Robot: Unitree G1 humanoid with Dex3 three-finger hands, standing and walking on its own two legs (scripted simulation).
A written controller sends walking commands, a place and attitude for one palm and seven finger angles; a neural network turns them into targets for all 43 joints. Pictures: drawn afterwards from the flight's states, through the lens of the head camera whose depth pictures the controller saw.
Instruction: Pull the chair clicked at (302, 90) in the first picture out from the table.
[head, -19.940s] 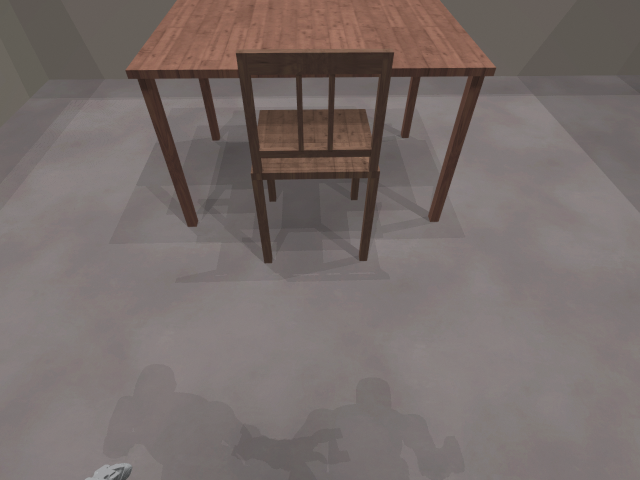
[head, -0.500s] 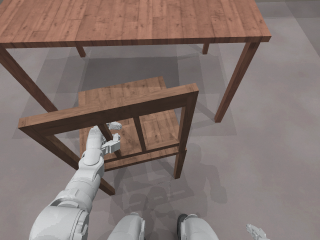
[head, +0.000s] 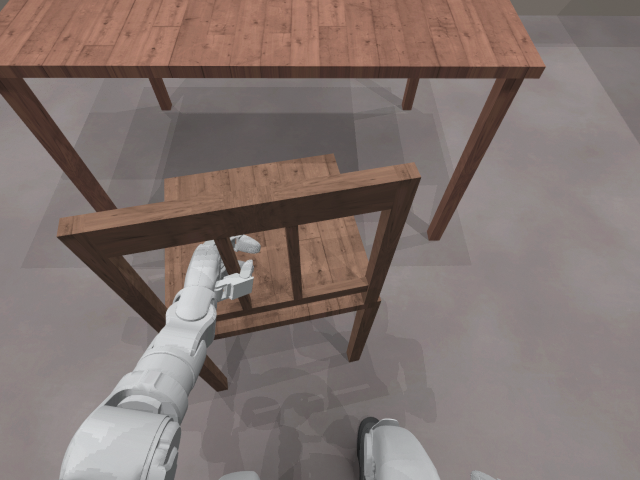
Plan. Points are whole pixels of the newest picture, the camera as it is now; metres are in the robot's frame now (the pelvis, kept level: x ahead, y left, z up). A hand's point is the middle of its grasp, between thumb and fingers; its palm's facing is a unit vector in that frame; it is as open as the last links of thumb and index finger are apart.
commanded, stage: step backward, pulling the chair out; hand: left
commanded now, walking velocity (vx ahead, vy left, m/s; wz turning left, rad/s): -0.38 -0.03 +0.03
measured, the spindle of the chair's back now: (235, 274) +0.40 +0.13 -0.07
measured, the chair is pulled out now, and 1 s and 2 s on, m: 0.25 0.29 0.29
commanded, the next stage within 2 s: none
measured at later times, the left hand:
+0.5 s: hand (245, 300) +0.34 +0.10 -0.05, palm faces -0.01 -0.98 -0.19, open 5.0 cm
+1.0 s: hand (244, 304) +0.34 +0.11 -0.05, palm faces +0.00 -0.98 -0.21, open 5.1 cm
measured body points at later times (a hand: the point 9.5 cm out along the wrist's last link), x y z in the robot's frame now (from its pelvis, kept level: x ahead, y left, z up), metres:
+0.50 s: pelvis -0.04 -0.01 +0.00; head +0.05 -0.03 +0.44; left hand +0.34 +0.16 -0.03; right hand +0.03 -0.29 -0.13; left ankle -0.06 +0.14 -0.71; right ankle +0.13 -0.14 -0.71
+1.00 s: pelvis -0.03 -0.02 +0.00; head +0.05 -0.04 +0.45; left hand +0.34 +0.16 -0.03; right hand +0.04 -0.28 -0.13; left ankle -0.06 +0.15 -0.71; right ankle +0.11 -0.14 -0.71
